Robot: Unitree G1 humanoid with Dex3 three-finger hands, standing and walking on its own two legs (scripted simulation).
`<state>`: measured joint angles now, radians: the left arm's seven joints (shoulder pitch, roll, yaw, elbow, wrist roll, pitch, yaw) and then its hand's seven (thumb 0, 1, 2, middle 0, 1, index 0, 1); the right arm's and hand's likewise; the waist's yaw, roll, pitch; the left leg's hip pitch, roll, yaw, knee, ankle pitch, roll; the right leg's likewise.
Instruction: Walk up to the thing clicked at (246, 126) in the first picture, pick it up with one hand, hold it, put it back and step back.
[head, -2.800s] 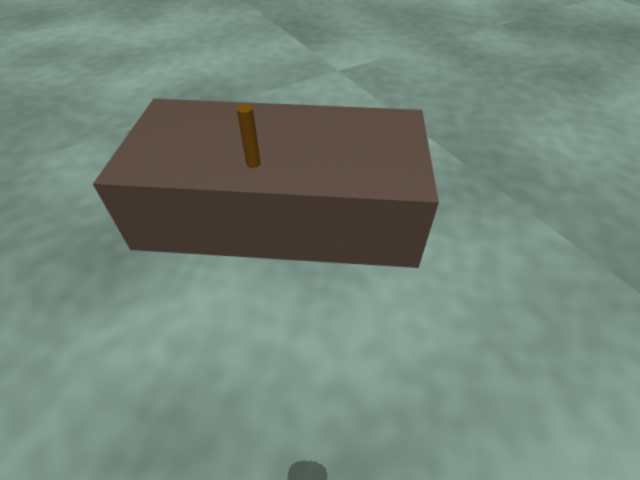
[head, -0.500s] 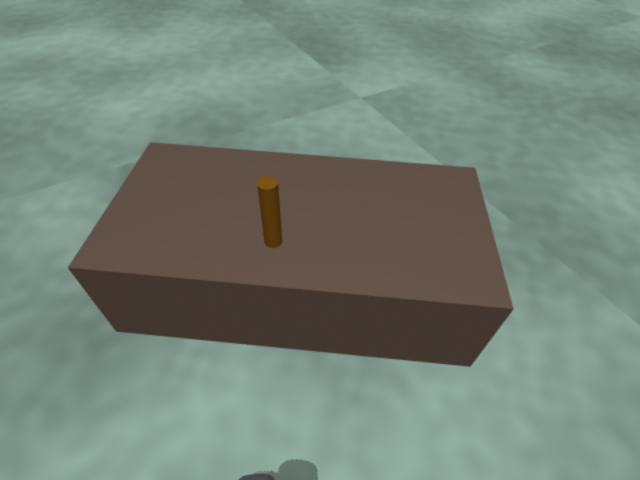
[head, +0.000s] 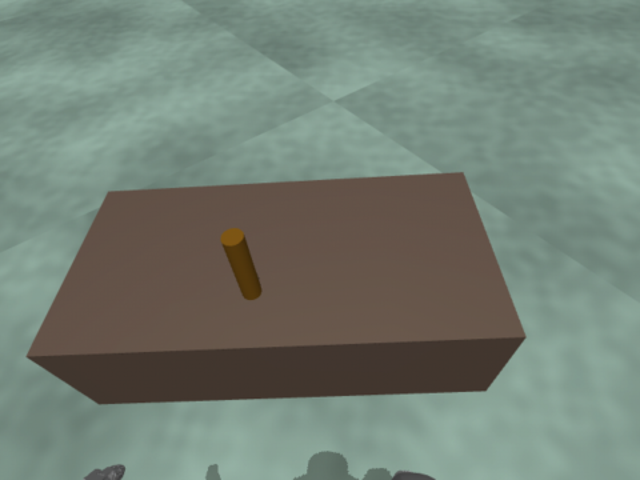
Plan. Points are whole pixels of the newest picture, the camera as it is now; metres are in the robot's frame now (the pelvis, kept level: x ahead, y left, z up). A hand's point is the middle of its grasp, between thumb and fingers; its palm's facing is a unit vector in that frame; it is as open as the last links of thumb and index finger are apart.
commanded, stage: walk up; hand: left
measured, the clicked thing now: (243, 266) +0.63 +0.22 -0.28
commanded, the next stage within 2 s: stand in 1.96 s
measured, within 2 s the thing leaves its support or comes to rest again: neither
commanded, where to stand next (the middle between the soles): +0.15 +0.01 m, yaw +0 degrees
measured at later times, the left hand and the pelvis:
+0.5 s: hand out of the picture +0.12 +0.29 -0.16, palm faces -0.01 -0.95 -0.32, open 7.4 cm; pelvis +0.05 +0.03 +0.00, yaw +0 degrees
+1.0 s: hand out of the picture +0.13 +0.28 -0.13, palm faces +0.03 -0.93 -0.36, open 7.4 cm; pelvis +0.07 +0.02 +0.02, yaw +2 degrees
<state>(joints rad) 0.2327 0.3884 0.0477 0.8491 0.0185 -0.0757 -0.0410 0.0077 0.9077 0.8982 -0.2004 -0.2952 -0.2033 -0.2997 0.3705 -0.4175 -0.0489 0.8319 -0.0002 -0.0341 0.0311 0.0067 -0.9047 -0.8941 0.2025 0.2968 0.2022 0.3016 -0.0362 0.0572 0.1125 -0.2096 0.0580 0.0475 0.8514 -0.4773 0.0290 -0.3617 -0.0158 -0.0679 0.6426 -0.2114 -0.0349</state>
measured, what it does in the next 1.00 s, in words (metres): steps on the spot: left foot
